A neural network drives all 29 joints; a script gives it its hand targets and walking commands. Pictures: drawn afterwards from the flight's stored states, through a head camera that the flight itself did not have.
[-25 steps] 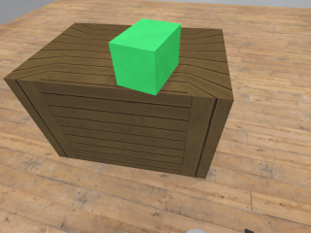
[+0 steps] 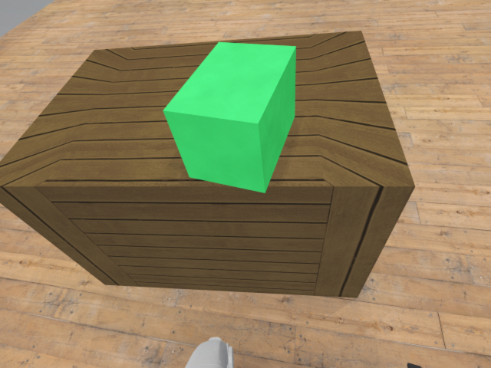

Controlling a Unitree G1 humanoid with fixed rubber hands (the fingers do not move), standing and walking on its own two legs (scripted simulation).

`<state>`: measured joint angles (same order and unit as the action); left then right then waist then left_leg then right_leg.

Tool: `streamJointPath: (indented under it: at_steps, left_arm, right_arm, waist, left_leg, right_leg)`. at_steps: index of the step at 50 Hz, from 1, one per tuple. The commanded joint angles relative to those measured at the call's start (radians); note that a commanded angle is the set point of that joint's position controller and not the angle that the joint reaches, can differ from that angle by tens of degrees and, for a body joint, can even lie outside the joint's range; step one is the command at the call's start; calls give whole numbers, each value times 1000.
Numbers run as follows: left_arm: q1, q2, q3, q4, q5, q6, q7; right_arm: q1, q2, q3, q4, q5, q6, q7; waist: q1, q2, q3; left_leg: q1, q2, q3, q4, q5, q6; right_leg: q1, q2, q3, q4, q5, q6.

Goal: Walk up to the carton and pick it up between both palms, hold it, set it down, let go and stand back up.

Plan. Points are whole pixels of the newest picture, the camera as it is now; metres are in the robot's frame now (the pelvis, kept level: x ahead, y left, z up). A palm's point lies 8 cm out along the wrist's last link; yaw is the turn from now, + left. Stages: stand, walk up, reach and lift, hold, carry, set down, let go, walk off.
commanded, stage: walk up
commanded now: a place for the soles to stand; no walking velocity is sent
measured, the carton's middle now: (240, 114) +0.64 +0.04 +0.05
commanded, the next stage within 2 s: none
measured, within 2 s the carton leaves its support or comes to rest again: neither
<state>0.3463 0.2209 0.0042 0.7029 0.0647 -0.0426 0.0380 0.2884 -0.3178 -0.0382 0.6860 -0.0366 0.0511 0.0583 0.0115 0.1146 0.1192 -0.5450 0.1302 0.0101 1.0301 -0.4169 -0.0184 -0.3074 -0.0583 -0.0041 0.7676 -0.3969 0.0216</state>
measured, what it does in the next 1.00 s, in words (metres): walks ahead: left foot, then right foot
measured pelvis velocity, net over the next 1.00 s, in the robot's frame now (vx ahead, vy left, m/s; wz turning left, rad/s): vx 0.15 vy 0.09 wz -0.13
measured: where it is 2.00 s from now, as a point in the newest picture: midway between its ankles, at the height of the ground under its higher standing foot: outside the picture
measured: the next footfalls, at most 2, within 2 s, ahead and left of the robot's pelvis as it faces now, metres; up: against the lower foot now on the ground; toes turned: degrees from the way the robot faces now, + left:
left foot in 0.08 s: +0.17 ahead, +0.21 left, +0.00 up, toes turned +0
right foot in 0.38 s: +0.25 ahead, -0.07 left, +0.00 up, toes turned -4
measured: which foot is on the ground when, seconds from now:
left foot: up 0.00-0.06, down 0.08-1.00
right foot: down 0.00-0.10, up 0.12-0.36, down 0.38-1.00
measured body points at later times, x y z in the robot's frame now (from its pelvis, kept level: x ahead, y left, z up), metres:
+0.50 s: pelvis +0.14 +0.08 -0.01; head +0.16 +0.06 +0.44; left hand +0.30 +0.30 -0.11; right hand +0.17 -0.19 -0.14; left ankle +0.14 +0.21 -0.71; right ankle +0.18 -0.02 -0.71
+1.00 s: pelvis +0.15 +0.09 +0.02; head +0.16 +0.08 +0.47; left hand +0.30 +0.32 -0.10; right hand +0.22 -0.18 -0.09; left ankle +0.14 +0.21 -0.71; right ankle +0.18 -0.02 -0.71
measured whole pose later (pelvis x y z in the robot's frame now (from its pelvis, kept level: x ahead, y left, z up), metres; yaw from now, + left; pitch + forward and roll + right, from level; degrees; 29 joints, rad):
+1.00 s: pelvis +0.15 +0.09 +0.02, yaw -8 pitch -2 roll +0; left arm 0.15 0.24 0.00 0.83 0.00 0.04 -0.03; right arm 0.30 -0.25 0.00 0.66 0.01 0.01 0.01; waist 0.01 0.00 0.06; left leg -0.16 0.06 0.12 0.56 -0.35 -0.01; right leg -0.29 0.01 -0.02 0.57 -0.24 -0.02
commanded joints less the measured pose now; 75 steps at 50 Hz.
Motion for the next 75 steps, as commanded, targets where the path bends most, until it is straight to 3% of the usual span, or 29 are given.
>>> streamJointPath:
  at_steps: [1, 2, 4, 5, 6, 7, 10, 15, 17, 18, 19, 20, 21, 23, 24, 27, 32, 58, 59, 60, 61, 63, 66, 69, 70, 71, 72, 73, 75]
  left_arm:
    - [-63, 267, 109, -107, -6, -21, 2]
    - [-96, 260, 106, -110, -8, -13, -3]
    - [-26, 156, 68, -103, -10, 6, -14]
    - [9, 66, 37, -140, -24, 4, -22]
    - [4, 118, 56, -171, -40, 19, -14]
    - [-46, 175, 67, -175, -34, 30, -8]
    - [-44, 173, 78, -143, -34, 24, -13]
    - [21, 116, 63, -101, -51, 27, -33]
    - [93, 126, 67, -62, -50, 21, -39]
    - [94, 166, 77, -58, -46, 18, -39]
    - [39, 244, 94, -77, -34, 19, -35]
    - [-27, 279, 96, -102, -61, 29, -31]
    - [-86, 265, 88, -105, -84, 36, -27]
    - [-175, 232, 67, -112, -77, 45, -19]
    - [-218, 228, 57, -115, -72, 49, -18]
    - [-197, 174, 41, -94, -64, 57, -33]
    - [-232, 174, 40, -60, -66, 49, -49]
    - [-187, 183, 46, 41, -69, 43, -64]
    - [-143, 190, 67, 40, -35, 45, -82]
    - [-160, 162, 69, 28, -24, 53, -92]
    - [-171, 136, 66, 16, -18, 59, -101]
    - [-174, 150, 75, 2, -20, 62, -113]
    - [-123, 136, 83, -5, -23, 44, -115]
    - [67, 153, 106, 67, -33, 10, -99]
    - [99, 221, 122, 73, -27, 4, -84]
    - [119, 312, 133, 46, -39, 7, -69]
    - [124, 311, 133, 59, -52, 22, -55]
    - [105, 271, 118, 53, -53, 28, -42]
    - [43, 256, 99, 31, -35, 32, -20]
  right_arm:
    - [105, -52, -37, -95, 8, -52, 12]
    - [182, -64, -52, -79, 9, -60, 10]
    - [323, -131, -86, -38, 1, -78, -12]
    - [337, -224, -96, -52, -8, -87, -26]
    - [246, -293, -108, -94, 2, -75, -37]
    - [169, -276, -100, -109, 20, -69, -47]
    - [118, -207, -72, -87, 0, -79, -72]
    - [-20, -142, -25, -95, -1, -91, -84]
    - [-48, -135, -7, -113, 18, -81, -80]
    - [-38, -116, 4, -124, 27, -77, -74]
    - [22, -68, 19, -140, 45, -77, -67]
    - [66, -63, 14, -131, 66, -58, -73]
    - [61, -76, 4, -109, 63, -34, -83]
    - [56, -65, 6, -94, 56, -34, -83]
    - [94, -71, 4, -84, 49, -49, -82]
    - [26, -145, -15, -93, 43, -81, -70]
    - [66, -111, -11, -105, 45, -86, -67]
    - [49, -103, -24, -91, 40, -77, -59]
    - [198, -117, -58, -56, -4, -81, -69]
    - [238, -170, -77, -29, -19, -78, -80]
    - [223, -211, -88, -18, -23, -76, -90]
    - [191, -195, -83, -14, -33, -84, -105]
    - [117, -179, -72, -6, -33, -100, -104]
    - [33, -121, -41, -13, -10, -89, -80]
    - [92, -50, -17, -19, 4, -85, -69]
    - [123, -9, -2, -50, 24, -76, -63]
    - [127, -59, -23, -38, 12, -51, -75]
    - [142, -85, -30, -28, 13, -40, -77]
    - [182, -58, -26, -15, 18, -45, -80]
  waist:
    - [-28, -342, -92]
    - [-80, -302, -108]
    - [-133, -56, -156]
    - [-147, 184, -168]
    - [-124, 210, -151]
    - [-110, 116, -70]
    - [-83, 61, 23]
    - [1, 82, -70]
    - [53, 29, -148]
    - [58, -39, -175]
    - [31, -191, -232]
    - [12, -230, -267]
    - [2, -218, -255]
    - [-22, -215, -175]
    - [-52, -210, -169]
    - [5, -148, -172]
    - [-9, -112, -245]
    - [-5, -112, -115]
    - [-31, -131, -171]
    - [-60, -59, -88]
    - [-71, 17, -5]
    - [-70, -6, 96]
    - [-33, 34, 78]
    - [70, -50, 8]
    - [71, -239, -29]
    - [80, -438, -50]
    - [85, -347, 5]
    - [67, -253, 33]
    - [36, -245, 20]
  left_leg:
    - [207, -25, 79, -218, 118, 28]
    - [357, -51, 126, -285, 174, 37]
    - [565, -92, 104, -352, 103, 50]
    - [545, 137, -276, -532, -181, 138]
    - [433, 322, -690, -809, -426, 284]
    - [374, 369, -771, -870, -542, 334]
    - [335, 354, -487, -719, 38, 353]
    - [224, 263, -114, -533, 657, 254]
    - [170, 196, -4, -386, 674, 175]
    - [123, 156, 36, -297, 588, 124]
    - [68, 69, 100, -177, 414, 58]
    - [179, -51, 97, -119, 35, 16]
    - [252, -59, 43, -130, -175, 18]
    - [229, -50, 31, -278, -92, 28]
    - [296, -25, 11, -425, 128, 39]
    - [206, 77, -100, -522, 361, 87]
    - [315, 38, -18, -494, 512, 56]
    - [322, 25, 15, -642, 91, 60]
    - [433, 50, -53, -682, -255, 116]
    - [485, 155, -189, -786, -426, 181]
    - [465, 293, -311, -857, -468, 256]
    - [445, 348, -338, -879, -346, 310]
    - [386, 296, -212, -821, -147, 260]
    - [103, 107, 54, -543, 28, 142]
    - [43, 0, 151, -337, 60, 82]
    - [14, -135, 137, -90, -193, 31]
    - [21, -99, 9, 43, -282, 32]
    - [2, -80, -46, 123, -215, 30]
    - [-15, -61, -78, 168, -121, 25]
  right_leg:
    - [-139, -159, 194, -303, -93, -218]
    - [-226, -139, 155, -232, -149, -191]
    - [-336, -11, 35, 137, -116, -120]
    - [-450, 87, -40, 437, -160, -56]
    - [-489, 103, 25, 547, -293, -33]
    - [-519, 46, 83, 627, -243, -25]
    - [-498, -21, 83, 608, -138, -9]
    - [-101, -29, 49, 115, -69, -19]
    - [129, 29, -30, -129, 260, -51]
    - [213, 20, 22, -198, 418, -76]
    - [266, -112, 245, -219, 558, -146]
    - [126, -257, 435, -296, 553, -269]
    - [28, -273, 436, -325, 428, -315]
    - [5, -215, 327, -308, 387, -262]
    - [-34, -172, 259, -257, 437, -205]
    - [94, -29, 92, -150, 446, -88]
    - [162, -62, 111, -171, 651, -116]
    - [55, -33, 135, -351, 241, -79]
    - [-18, 28, 83, -251, -95, -80]
    - [-192, 77, 14, -134, -150, -50]
    - [-287, 52, -14, 0, -108, -34]
    - [-396, -20, 42, 82, -106, -22]
    - [-256, -68, 54, -32, -37, -20]
    - [225, 51, -56, -249, 231, -34]
    - [295, -9, 86, -328, 172, -68]
    - [203, -224, 489, -535, -38, -185]
    - [103, -318, 610, -597, -154, -273]
    - [96, -315, 556, -576, -97, -276]
    - [96, -307, 412, -502, 144, -290]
